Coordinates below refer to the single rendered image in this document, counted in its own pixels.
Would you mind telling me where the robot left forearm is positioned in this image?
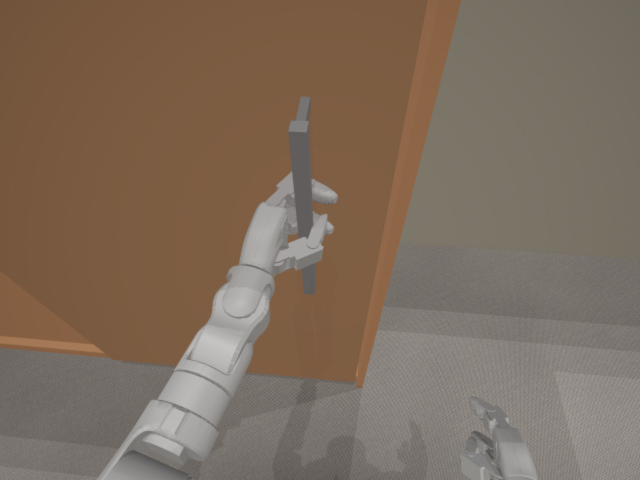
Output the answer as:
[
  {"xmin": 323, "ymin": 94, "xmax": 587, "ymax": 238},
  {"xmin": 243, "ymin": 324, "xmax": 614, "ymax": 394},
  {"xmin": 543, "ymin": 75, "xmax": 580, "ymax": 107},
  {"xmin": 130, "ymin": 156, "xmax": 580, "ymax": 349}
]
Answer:
[{"xmin": 97, "ymin": 265, "xmax": 275, "ymax": 480}]

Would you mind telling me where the wardrobe door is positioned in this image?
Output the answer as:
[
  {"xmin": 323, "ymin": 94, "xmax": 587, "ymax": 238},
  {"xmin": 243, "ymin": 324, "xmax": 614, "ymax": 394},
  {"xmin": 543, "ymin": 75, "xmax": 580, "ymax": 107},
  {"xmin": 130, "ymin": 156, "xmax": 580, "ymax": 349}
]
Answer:
[
  {"xmin": 0, "ymin": 0, "xmax": 428, "ymax": 382},
  {"xmin": 0, "ymin": 272, "xmax": 92, "ymax": 344}
]

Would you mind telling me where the handle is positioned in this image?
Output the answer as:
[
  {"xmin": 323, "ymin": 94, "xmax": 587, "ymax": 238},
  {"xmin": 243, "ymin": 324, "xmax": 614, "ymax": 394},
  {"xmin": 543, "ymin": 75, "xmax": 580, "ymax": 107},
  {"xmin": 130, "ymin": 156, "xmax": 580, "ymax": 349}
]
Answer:
[{"xmin": 288, "ymin": 97, "xmax": 316, "ymax": 295}]

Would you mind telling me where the right robot hand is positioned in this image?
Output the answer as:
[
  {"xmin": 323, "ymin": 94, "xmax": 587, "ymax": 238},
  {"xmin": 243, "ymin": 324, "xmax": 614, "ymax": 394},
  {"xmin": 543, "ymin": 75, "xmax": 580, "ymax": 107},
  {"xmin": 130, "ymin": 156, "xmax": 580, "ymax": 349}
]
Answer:
[{"xmin": 460, "ymin": 396, "xmax": 538, "ymax": 480}]

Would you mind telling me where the left robot upper arm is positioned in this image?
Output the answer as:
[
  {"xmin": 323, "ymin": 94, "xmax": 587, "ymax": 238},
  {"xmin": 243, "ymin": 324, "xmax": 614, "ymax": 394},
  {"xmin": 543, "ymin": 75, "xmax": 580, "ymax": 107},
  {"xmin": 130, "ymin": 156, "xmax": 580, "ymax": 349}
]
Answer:
[{"xmin": 104, "ymin": 450, "xmax": 194, "ymax": 480}]

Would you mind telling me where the left robot hand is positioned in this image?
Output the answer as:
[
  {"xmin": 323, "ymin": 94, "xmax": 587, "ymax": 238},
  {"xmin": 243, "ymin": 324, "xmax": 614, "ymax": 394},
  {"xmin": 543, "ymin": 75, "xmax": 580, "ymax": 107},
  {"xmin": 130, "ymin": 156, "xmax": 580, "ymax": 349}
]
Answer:
[{"xmin": 239, "ymin": 172, "xmax": 338, "ymax": 279}]

